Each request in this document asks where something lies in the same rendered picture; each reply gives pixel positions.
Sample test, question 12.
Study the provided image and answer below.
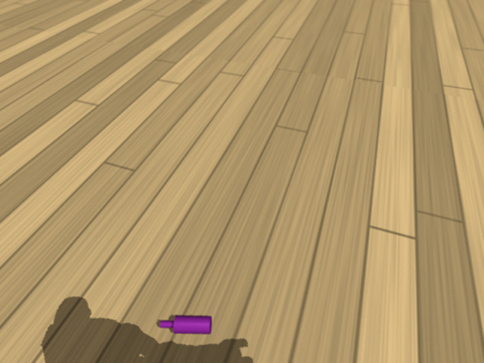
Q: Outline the bottle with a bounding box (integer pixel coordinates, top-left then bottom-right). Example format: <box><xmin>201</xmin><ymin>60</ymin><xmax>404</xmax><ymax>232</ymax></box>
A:
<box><xmin>160</xmin><ymin>315</ymin><xmax>212</xmax><ymax>334</ymax></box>

